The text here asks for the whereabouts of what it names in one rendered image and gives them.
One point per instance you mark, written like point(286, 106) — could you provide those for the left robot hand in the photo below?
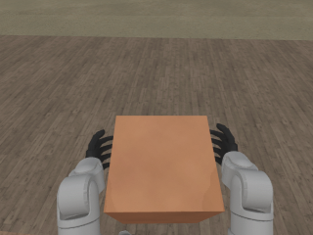
point(95, 150)

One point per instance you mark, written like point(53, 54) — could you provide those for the robot right forearm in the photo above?
point(251, 196)

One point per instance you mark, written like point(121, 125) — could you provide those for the carton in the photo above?
point(162, 170)

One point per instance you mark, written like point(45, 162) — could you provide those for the robot left forearm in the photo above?
point(78, 204)

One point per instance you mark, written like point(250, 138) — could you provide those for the right robot hand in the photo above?
point(227, 144)

